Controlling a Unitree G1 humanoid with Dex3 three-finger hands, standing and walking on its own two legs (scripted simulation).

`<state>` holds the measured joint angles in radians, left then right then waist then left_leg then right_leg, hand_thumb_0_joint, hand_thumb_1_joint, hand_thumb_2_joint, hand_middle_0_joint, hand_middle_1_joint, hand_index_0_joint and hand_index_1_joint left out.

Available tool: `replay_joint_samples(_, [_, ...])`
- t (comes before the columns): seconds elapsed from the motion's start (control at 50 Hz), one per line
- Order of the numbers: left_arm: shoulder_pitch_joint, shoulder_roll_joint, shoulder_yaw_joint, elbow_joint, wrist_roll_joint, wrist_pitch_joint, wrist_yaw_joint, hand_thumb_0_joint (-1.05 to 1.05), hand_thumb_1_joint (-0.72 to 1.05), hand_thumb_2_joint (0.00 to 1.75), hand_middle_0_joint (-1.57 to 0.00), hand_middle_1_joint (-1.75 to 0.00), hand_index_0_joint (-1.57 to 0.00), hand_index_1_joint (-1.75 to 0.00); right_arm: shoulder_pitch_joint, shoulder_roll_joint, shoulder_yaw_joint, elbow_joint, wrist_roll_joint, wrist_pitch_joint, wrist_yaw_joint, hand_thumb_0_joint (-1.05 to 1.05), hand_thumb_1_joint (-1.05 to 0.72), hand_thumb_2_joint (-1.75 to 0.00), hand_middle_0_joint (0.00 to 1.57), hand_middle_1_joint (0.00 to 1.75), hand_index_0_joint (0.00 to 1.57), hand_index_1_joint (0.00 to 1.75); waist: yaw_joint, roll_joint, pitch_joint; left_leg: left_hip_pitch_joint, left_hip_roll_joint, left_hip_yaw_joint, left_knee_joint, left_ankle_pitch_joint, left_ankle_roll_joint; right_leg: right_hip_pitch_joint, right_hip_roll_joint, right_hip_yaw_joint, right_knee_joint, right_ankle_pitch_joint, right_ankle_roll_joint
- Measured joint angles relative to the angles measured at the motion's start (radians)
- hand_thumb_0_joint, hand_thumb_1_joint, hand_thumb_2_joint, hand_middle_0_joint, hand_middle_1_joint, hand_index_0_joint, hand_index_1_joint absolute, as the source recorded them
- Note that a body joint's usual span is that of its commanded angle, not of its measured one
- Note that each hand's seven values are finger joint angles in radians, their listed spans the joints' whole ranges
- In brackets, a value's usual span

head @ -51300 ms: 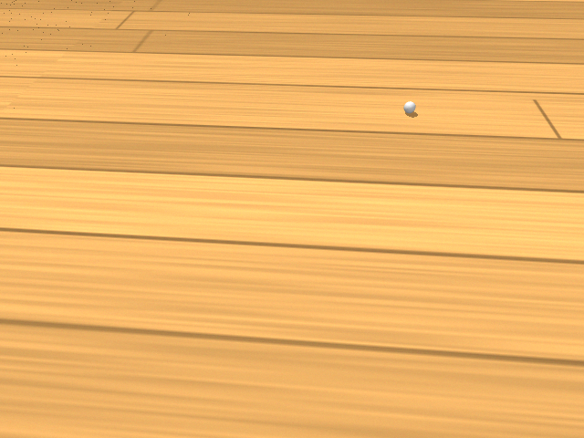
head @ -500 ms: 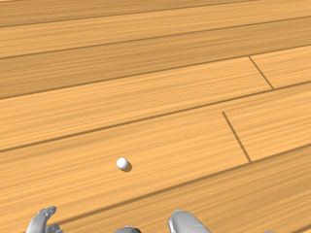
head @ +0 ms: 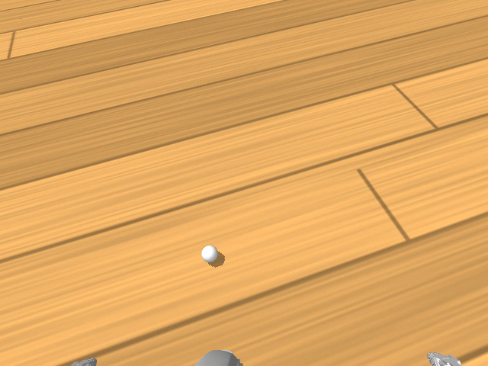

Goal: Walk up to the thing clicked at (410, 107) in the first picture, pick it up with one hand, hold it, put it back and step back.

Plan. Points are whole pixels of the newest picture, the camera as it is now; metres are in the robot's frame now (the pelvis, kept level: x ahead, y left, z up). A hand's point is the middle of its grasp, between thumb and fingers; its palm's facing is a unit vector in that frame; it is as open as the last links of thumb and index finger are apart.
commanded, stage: step back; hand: left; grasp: from above
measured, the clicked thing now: (209, 253) +0.60 +0.21 -0.73
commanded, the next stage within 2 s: none
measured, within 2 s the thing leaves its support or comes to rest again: neither
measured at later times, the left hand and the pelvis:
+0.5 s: hand out of the picture -0.07 +0.29 -0.17, palm faces -0.01 -0.92 -0.38, open 7.4 cm; pelvis -0.15 +0.01 -0.01, yaw -1 degrees
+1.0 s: hand out of the picture -0.19 +0.26 -0.16, palm faces +0.05 -0.92 -0.38, open 7.4 cm; pelvis -0.33 -0.01 -0.01, yaw +3 degrees
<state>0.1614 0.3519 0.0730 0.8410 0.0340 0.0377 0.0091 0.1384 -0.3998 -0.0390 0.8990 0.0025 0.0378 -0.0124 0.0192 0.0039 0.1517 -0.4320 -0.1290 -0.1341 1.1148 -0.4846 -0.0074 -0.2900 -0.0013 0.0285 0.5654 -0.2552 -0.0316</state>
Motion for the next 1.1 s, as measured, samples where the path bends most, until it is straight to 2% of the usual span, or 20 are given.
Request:
replay_joint_samples(0.1, [-0.047,0.000,-0.007,-0.063,0.002,-0.004,0.006,0.00,0.90,0.90,-0.21,-0.30,-0.20,-0.30,0.026,-0.019,-0.003,0.000,-0.005,-0.004,-0.013,0.00,-0.91,-0.89,0.20,0.30,0.20,0.30,-0.017,0.006,0.026,0.108,0.066,0.042,-0.219,-0.029,-0.013,-0.054,-0.015,-0.044,0.023,0.028,0.011])
replay_joint_samples(0.14, [-0.063,0.008,-0.011,-0.082,-0.003,0.000,0.004,0.00,0.90,0.90,-0.21,-0.30,-0.20,-0.30,0.031,-0.015,-0.004,-0.001,-0.010,-0.008,-0.011,0.00,-0.91,-0.89,0.20,0.30,0.20,0.30,-0.024,-0.002,0.037,0.163,0.094,0.070,-0.375,0.023,-0.004,-0.083,-0.024,-0.062,0.062,0.025,0.020])
replay_joint_samples(0.2, [-0.085,0.039,-0.006,-0.081,-0.014,0.018,0.001,0.00,0.90,0.90,-0.21,-0.30,-0.20,-0.30,0.019,0.028,-0.004,0.006,-0.026,-0.017,-0.005,0.00,-0.91,-0.89,0.20,0.30,0.20,0.30,-0.013,-0.081,0.071,0.209,0.065,0.119,-0.479,0.130,0.023,-0.116,-0.056,-0.020,0.133,0.017,0.025])
replay_joint_samples(0.26, [-0.074,0.035,0.000,-0.048,-0.015,0.039,0.005,0.00,0.90,0.90,-0.21,-0.30,-0.20,-0.30,0.031,0.046,0.010,-0.005,-0.039,-0.020,0.012,0.00,-0.91,-0.89,0.20,0.30,0.20,0.30,-0.034,-0.064,0.048,0.178,0.095,0.097,-0.468,0.147,0.038,-0.160,0.045,0.057,0.353,-0.219,0.019])
replay_joint_samples(0.32, [-0.050,0.038,0.006,-0.036,-0.023,0.040,0.002,0.00,0.90,0.90,-0.21,-0.30,-0.20,-0.30,0.032,0.056,0.018,-0.012,-0.045,-0.018,0.008,0.00,-0.90,-0.89,0.21,0.30,0.20,0.30,-0.032,-0.048,0.020,0.161,0.127,0.089,-0.525,0.203,0.036,-0.187,0.116,0.108,0.583,-0.245,0.013])
replay_joint_samples(0.38, [-0.019,0.051,0.016,-0.036,-0.024,0.032,-0.001,0.00,0.90,0.90,-0.21,-0.30,-0.20,-0.30,0.014,0.058,0.016,-0.029,-0.040,-0.024,0.003,0.00,-0.90,-0.89,0.21,0.30,0.20,0.30,-0.014,-0.050,0.011,0.134,0.143,0.106,-0.560,0.248,0.032,-0.162,0.120,0.133,0.655,-0.227,0.031])
replay_joint_samples(0.48, [0.017,0.069,0.023,-0.020,-0.020,0.027,0.003,0.00,0.90,0.90,-0.20,-0.30,-0.20,-0.30,-0.037,0.048,0.009,-0.077,-0.033,-0.031,-0.004,0.00,-0.90,-0.89,0.21,0.30,0.20,0.30,0.002,-0.052,0.038,0.075,0.163,0.142,-0.538,0.285,0.029,-0.047,0.060,0.114,0.445,-0.244,0.069])
replay_joint_samples(0.56, [0.030,0.067,0.018,0.005,-0.017,0.016,-0.004,0.00,0.90,0.90,-0.20,-0.30,-0.20,-0.30,-0.069,0.026,0.006,-0.105,-0.032,-0.020,0.002,0.00,-0.90,-0.89,0.21,0.30,0.20,0.30,0.004,-0.040,0.050,0.013,0.178,0.167,-0.476,0.299,0.008,0.062,0.008,0.052,0.140,-0.170,0.056])
replay_joint_samples(0.6, [0.018,0.032,0.014,0.028,-0.010,0.009,-0.007,0.00,0.90,0.90,-0.20,-0.30,-0.20,-0.30,-0.083,-0.002,-0.005,-0.094,-0.024,-0.006,0.003,0.00,-0.90,-0.89,0.21,0.30,0.20,0.30,-0.010,0.033,0.069,-0.009,0.212,0.128,-0.445,0.309,0.000,0.090,0.044,0.012,0.084,-0.150,0.042])
replay_joint_samples(0.62, [0.025,0.016,0.008,0.029,-0.004,0.006,-0.013,0.00,0.90,0.90,-0.20,-0.30,-0.20,-0.30,-0.077,-0.011,-0.011,-0.086,-0.020,0.003,0.002,0.00,-0.90,-0.89,0.21,0.30,0.20,0.30,-0.019,0.061,0.062,-0.021,0.209,0.098,-0.433,0.285,0.007,0.086,0.055,-0.005,0.082,-0.135,0.037])
replay_joint_samples(0.64, [0.039,0.010,0.002,0.023,0.001,0.007,-0.020,0.00,0.90,0.90,-0.20,-0.30,-0.20,-0.30,-0.065,-0.010,-0.015,-0.075,-0.016,0.010,-0.003,0.00,-0.90,-0.89,0.21,0.30,0.20,0.30,-0.015,0.059,0.045,-0.040,0.178,0.075,-0.385,0.183,0.008,0.069,0.045,-0.003,0.095,-0.130,0.032])
replay_joint_samples(0.68, [0.062,0.009,-0.004,0.015,0.005,0.011,-0.024,0.00,0.90,0.90,-0.21,-0.30,-0.20,-0.30,-0.041,0.000,-0.015,-0.054,-0.011,0.021,-0.007,0.00,-0.91,-0.89,0.20,0.30,0.20,0.30,0.014,0.018,0.017,-0.066,0.099,0.058,-0.217,0.040,0.006,0.041,0.008,0.033,0.108,-0.114,0.024])
replay_joint_samples(0.72, [0.071,0.002,-0.005,0.013,0.006,0.016,-0.019,0.00,0.90,0.90,-0.21,-0.30,-0.20,-0.30,-0.012,-0.002,-0.012,-0.044,-0.005,0.019,-0.003,0.00,-0.91,-0.89,0.20,0.30,0.20,0.30,0.017,0.002,-0.004,-0.070,0.043,0.032,-0.086,0.018,0.010,0.030,-0.017,0.046,0.078,-0.080,0.024])
replay_joint_samples(0.78, [0.053,0.000,0.001,-0.001,0.011,0.019,-0.013,0.01,0.90,0.90,-0.21,-0.30,-0.21,-0.30,0.032,-0.010,-0.010,-0.039,-0.004,0.006,-0.008,0.00,-0.91,-0.89,0.20,0.30,0.20,0.30,0.002,0.006,-0.023,-0.040,0.015,0.011,-0.006,0.016,0.005,-0.002,-0.028,0.029,0.048,-0.035,0.028])
replay_joint_samples(0.86, [-0.003,0.019,0.006,-0.055,0.015,0.013,0.002,0.01,0.90,0.90,-0.21,-0.30,-0.21,-0.30,0.065,-0.003,-0.006,-0.028,-0.011,-0.002,-0.013,0.00,-0.91,-0.89,0.20,0.30,0.20,0.30,-0.018,0.007,-0.004,0.082,0.059,0.051,-0.197,-0.017,-0.003,-0.059,-0.028,-0.014,0.062,0.001,0.033])
replay_joint_samples(0.9, [-0.040,0.034,0.005,-0.083,0.008,0.015,0.005,0.00,0.90,0.90,-0.21,-0.30,-0.21,-0.30,0.076,0.007,-0.005,-0.023,-0.018,-0.009,-0.012,0.00,-0.91,-0.89,0.20,0.30,0.20,0.30,-0.031,-0.002,0.014,0.160,0.088,0.084,-0.390,0.045,0.004,-0.095,-0.035,-0.043,0.101,0.003,0.038])
replay_joint_samples(0.94, [-0.080,0.060,0.010,-0.095,-0.002,0.024,0.007,0.00,0.90,0.90,-0.21,-0.30,-0.20,-0.30,0.064,0.042,-0.006,-0.006,-0.029,-0.014,-0.011,0.00,-0.91,-0.89,0.20,0.30,0.20,0.30,-0.019,-0.075,0.056,0.197,0.055,0.120,-0.475,0.133,0.023,-0.126,-0.072,-0.016,0.159,0.000,0.036])
replay_joint_samples(0.98, [-0.088,0.059,0.013,-0.088,-0.009,0.035,0.012,0.00,0.90,0.90,-0.21,-0.30,-0.20,-0.30,0.062,0.061,0.007,-0.006,-0.040,-0.012,-0.001,0.00,-0.91,-0.89,0.20,0.30,0.20,0.30,-0.009,-0.098,0.063,0.183,0.059,0.136,-0.468,0.150,0.033,-0.163,-0.026,0.042,0.265,-0.160,0.023])
replay_joint_samples(1.02, [-0.083,0.046,0.005,-0.067,-0.010,0.047,0.011,0.00,0.90,0.90,-0.20,-0.30,-0.20,-0.30,0.066,0.061,0.013,-0.011,-0.043,-0.016,0.005,0.00,-0.90,-0.89,0.21,0.30,0.20,0.30,-0.038,-0.066,0.049,0.158,0.093,0.102,-0.470,0.174,0.037,-0.191,0.053,0.070,0.434,-0.264,0.020])
replay_joint_samples(1.1, [-0.045,0.044,0.003,-0.052,-0.019,0.048,-0.001,0.00,0.90,0.90,-0.20,-0.30,-0.20,-0.30,0.049,0.058,0.015,-0.024,-0.046,-0.018,-0.002,0.00,-0.90,-0.89,0.21,0.30,0.20,0.30,-0.024,-0.060,0.015,0.128,0.134,0.110,-0.541,0.252,0.028,-0.204,0.115,0.130,0.667,-0.232,0.024])
